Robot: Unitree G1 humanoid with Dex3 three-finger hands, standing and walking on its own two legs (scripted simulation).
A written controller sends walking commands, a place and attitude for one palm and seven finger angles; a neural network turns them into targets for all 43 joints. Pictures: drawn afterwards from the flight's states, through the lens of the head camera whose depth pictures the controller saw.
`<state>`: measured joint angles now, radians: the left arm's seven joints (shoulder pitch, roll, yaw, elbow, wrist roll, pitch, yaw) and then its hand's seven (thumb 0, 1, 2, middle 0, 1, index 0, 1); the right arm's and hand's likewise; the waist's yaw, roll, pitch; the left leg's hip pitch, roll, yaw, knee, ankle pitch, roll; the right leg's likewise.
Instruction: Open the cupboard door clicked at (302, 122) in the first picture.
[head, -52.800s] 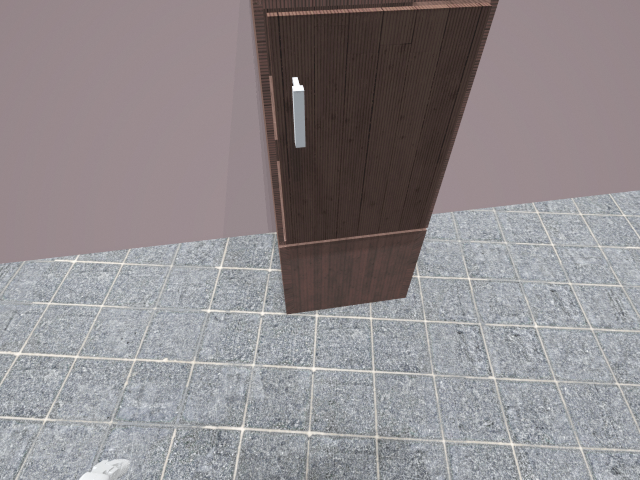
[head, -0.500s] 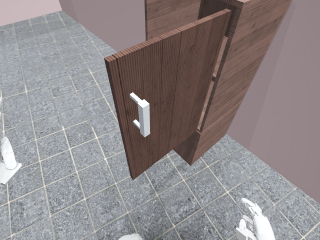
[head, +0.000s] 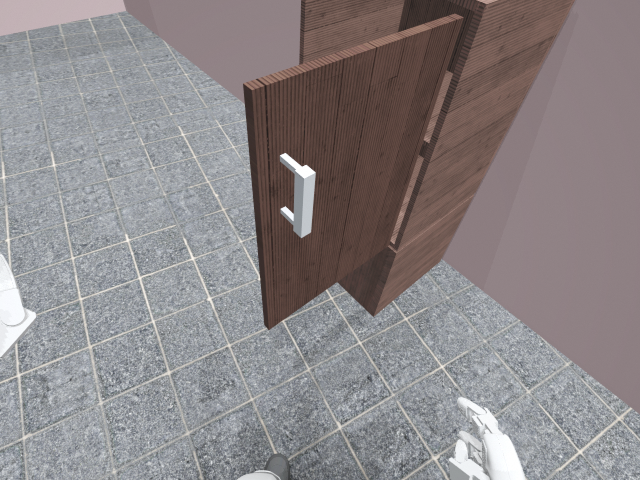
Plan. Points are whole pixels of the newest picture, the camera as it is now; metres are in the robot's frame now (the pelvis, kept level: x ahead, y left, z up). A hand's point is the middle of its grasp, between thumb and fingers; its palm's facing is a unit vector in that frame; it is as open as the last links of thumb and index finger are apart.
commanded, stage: stop stepping back and stand still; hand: left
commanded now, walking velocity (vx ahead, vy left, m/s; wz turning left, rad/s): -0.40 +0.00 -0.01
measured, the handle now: (295, 196) +0.48 +0.09 +0.07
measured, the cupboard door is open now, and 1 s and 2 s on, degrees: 89 89 89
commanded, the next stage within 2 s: let the arm hang, fingers relaxed in 1.42 s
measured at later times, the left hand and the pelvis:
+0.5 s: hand out of the picture +0.10 +0.23 +0.18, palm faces +0.35 -0.77 -0.53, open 7.4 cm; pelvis -0.10 -0.01 +0.00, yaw -4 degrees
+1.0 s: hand out of the picture +0.09 +0.26 +0.17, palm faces +0.41 -0.78 -0.47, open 7.4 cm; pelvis -0.12 +0.01 +0.00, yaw -2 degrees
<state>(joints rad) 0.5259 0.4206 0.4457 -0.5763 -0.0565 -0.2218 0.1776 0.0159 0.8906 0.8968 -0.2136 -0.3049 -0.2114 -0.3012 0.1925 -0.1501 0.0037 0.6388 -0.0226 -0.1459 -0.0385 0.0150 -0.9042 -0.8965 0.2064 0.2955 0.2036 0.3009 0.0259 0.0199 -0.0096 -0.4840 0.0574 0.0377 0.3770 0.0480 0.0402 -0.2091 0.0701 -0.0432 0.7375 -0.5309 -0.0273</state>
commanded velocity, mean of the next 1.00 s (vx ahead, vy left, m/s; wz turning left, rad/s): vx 0.09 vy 0.01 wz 0.00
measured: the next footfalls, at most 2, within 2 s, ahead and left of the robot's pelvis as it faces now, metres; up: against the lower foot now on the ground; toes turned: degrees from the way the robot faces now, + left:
right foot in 0.06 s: -0.05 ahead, -0.09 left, +0.00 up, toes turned -6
left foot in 0.20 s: +0.10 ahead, +0.07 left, +0.00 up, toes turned -3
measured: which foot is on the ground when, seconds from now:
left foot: down 0.00-0.04, up 0.06-0.18, down 0.20-0.42, up 0.44-0.68, down 0.70-1.00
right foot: up 0.00-0.04, down 0.06-1.00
